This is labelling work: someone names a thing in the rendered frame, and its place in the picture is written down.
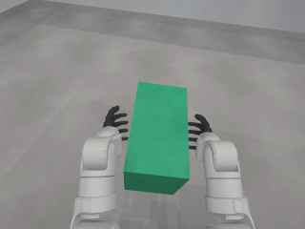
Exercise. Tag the robot left forearm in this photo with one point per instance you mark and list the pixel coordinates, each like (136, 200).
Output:
(97, 195)

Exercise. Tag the right robot hand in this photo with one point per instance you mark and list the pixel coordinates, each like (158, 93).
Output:
(204, 127)

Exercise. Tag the left robot hand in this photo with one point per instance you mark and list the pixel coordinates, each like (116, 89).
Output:
(111, 117)

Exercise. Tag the robot right forearm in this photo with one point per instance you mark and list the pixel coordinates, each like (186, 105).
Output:
(225, 197)

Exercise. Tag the robot left upper arm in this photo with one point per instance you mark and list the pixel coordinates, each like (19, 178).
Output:
(96, 224)

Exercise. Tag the carton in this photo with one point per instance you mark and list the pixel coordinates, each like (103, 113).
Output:
(158, 155)

